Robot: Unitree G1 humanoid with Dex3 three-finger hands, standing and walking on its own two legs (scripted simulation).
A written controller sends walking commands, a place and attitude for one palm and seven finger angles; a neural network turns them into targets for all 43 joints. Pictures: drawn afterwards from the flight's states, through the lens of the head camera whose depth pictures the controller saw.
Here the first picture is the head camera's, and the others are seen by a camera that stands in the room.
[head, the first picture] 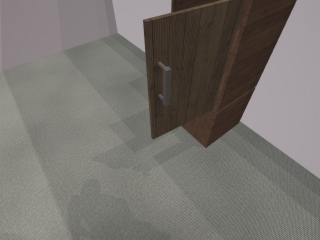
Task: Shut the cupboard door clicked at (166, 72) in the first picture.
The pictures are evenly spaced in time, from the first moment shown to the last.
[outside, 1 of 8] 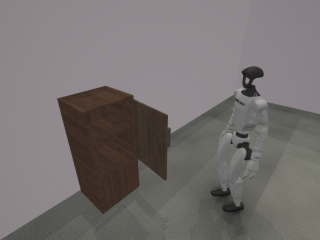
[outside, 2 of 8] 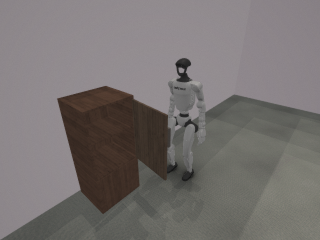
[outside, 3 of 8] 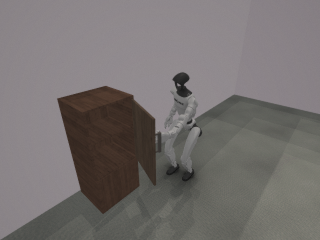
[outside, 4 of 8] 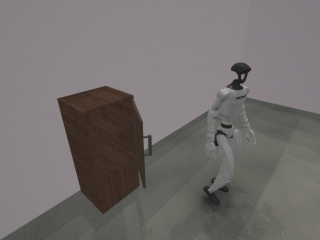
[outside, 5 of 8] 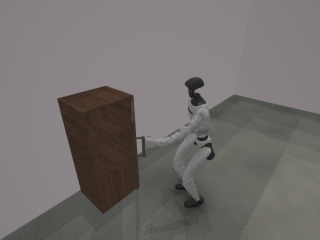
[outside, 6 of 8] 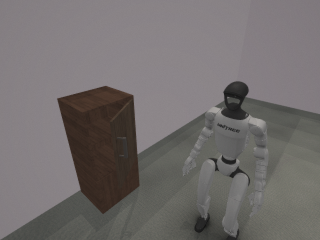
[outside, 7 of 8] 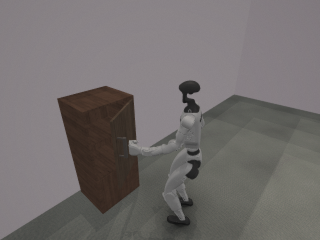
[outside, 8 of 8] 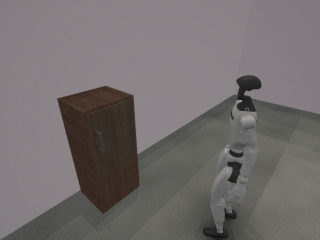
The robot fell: no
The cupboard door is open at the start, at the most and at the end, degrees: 83 83 0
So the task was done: yes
